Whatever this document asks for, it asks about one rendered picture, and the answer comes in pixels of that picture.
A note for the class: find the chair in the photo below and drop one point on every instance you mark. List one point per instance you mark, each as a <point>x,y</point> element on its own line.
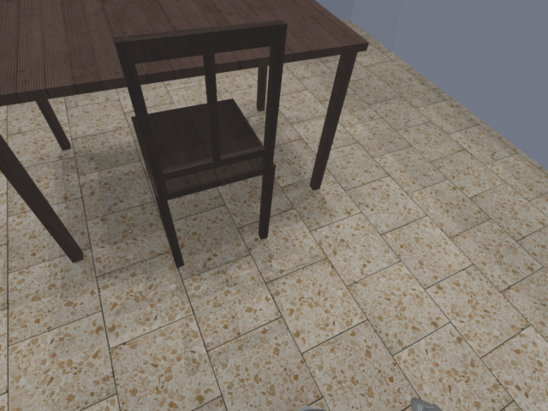
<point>195,148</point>

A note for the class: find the table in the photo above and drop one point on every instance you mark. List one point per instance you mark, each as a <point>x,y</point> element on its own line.
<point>59,48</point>

